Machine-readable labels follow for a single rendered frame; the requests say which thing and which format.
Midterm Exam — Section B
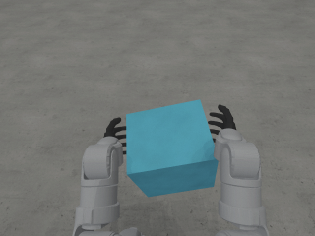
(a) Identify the carton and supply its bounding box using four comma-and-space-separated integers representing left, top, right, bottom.
126, 99, 219, 197

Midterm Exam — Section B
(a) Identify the right robot forearm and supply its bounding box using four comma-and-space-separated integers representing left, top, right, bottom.
214, 128, 270, 236

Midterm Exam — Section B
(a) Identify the left robot forearm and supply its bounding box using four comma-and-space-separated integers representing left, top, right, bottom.
72, 136, 124, 236

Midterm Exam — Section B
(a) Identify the left robot hand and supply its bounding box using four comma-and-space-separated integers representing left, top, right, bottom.
104, 117, 127, 155

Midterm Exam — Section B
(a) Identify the right robot hand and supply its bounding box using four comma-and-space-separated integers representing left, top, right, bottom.
208, 105, 236, 143

